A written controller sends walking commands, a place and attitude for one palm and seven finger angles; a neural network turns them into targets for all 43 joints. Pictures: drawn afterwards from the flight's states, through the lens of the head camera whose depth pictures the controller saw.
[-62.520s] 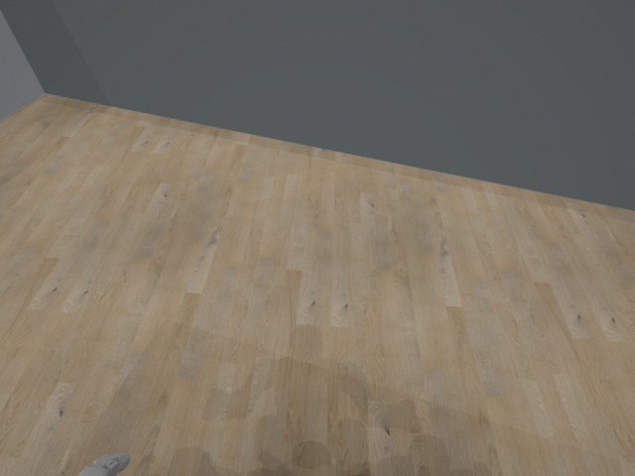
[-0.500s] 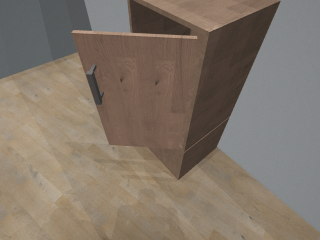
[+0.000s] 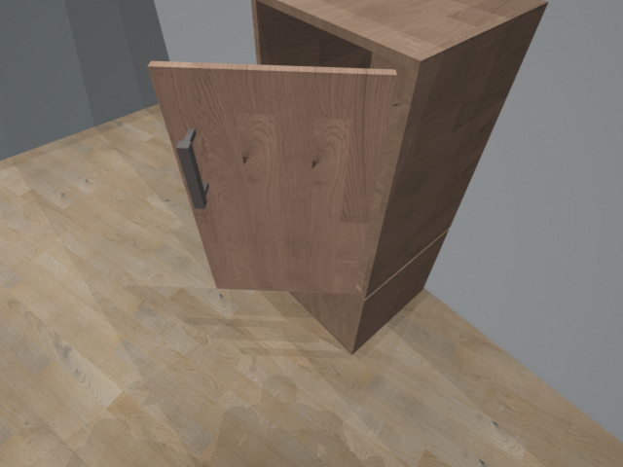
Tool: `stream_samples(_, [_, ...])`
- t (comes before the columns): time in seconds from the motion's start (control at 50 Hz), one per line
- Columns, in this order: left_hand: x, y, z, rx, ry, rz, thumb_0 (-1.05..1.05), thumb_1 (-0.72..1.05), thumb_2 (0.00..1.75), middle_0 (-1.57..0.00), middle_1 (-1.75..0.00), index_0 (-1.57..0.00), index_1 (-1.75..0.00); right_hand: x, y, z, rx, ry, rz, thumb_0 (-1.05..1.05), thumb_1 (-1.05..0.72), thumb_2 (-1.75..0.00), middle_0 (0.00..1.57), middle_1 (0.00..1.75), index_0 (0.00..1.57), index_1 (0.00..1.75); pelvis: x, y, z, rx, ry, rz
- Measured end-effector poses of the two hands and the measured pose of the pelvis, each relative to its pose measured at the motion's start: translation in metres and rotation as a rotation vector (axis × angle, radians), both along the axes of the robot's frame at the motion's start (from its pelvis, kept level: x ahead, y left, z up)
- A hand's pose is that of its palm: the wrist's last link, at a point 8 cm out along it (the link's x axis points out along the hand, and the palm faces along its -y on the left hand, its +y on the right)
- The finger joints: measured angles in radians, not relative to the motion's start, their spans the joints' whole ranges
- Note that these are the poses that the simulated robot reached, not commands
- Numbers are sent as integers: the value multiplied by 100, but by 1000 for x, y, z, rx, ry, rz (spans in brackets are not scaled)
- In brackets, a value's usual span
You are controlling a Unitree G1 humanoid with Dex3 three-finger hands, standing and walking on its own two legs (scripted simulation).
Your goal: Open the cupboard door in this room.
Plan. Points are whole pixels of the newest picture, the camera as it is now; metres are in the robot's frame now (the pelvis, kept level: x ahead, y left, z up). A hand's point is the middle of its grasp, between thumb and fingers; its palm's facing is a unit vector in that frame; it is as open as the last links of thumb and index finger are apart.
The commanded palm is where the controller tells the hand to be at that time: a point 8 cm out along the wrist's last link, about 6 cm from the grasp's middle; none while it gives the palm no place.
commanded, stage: look again from close up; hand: left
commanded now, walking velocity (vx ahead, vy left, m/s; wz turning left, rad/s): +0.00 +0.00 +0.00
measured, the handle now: (195, 169) +0.56 +0.24 +0.05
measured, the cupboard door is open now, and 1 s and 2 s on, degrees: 46 46 46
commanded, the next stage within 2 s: shuffle to correct the standing spot in 0.22 s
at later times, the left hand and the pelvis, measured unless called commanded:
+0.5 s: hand out of the picture -0.05 +0.19 -0.17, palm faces +0.02 -0.98 -0.19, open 7.4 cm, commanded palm none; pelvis -0.02 +0.01 +0.00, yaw +0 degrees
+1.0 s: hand out of the picture +0.08 +0.19 -0.16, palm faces -0.01 -0.97 -0.24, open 7.3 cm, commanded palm none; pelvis +0.03 +0.00 +0.01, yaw -1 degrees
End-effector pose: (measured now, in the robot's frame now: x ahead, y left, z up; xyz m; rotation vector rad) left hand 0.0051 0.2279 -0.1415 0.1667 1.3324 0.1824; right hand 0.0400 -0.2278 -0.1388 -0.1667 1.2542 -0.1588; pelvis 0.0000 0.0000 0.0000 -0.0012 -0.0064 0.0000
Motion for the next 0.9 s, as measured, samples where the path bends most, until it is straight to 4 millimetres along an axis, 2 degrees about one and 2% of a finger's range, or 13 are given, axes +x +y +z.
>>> stream_samples(0.1, [7, 15, 5, 15, -35, -24, 0, 91, 90, -19, -30, -20, -30, -6, 7, 2, 5, -17, 8, 0, -94, -90, 20, 30, 20, 30, -10, 7, 2, 1, -7, 0])
stream_samples(0.18, [3, 21, 7, 17, -40, -31, 0, 91, 90, -19, -30, -20, -30, -16, 10, 5, 7, -6, 16, 0, -94, -90, 20, 30, 20, 30, -17, 10, 4, 3, -5, 0])
stream_samples(0.38, [-35, 17, 7, -7, 45, -23, 0, 91, 90, -19, -30, -20, -30, -44, 8, 7, 12, 67, 19, 0, -92, -90, 20, 30, 20, 30, -27, 10, 8, 7, 7, 1])
stream_samples(0.52, [-62, 8, 0, -43, 125, 19, 0, 91, 90, -20, -30, -20, -30, -53, 5, 3, 12, 127, 15, 0, -91, -90, 20, 30, 20, 30, -14, 9, 3, 1, 9, 8])
stream_samples(0.62, [-68, 8, -10, -71, 187, 51, 0, 91, 90, -20, -30, -20, -30, -39, 11, 3, -7, 137, 11, 0, -91, -90, 20, 30, 20, 30, 8, 17, -3, 5, 8, 4])
stream_samples(0.7, [-51, 11, -9, -67, 223, 23, 1, 91, 90, -20, -30, -20, -30, -27, 20, 4, -14, 106, -8, 0, -91, -90, 20, 29, 20, 30, 19, 21, -2, 11, 11, -17])
stream_samples(0.8, [3, 13, 2, -34, 117, 1, 1, 91, 90, -20, -30, -20, -30, -25, 32, 3, 28, 139, -12, 0, -91, -90, 20, 29, 20, 30, 23, 18, 7, 15, 11, -9])
stream_samples(0.9, [48, 11, 9, 7, -5, -29, 0, 91, 90, -20, -30, -20, -30, -18, 24, -7, 51, 152, -31, 1, -93, -90, 20, 30, 20, 30, 27, 10, 5, 23, 13, -11])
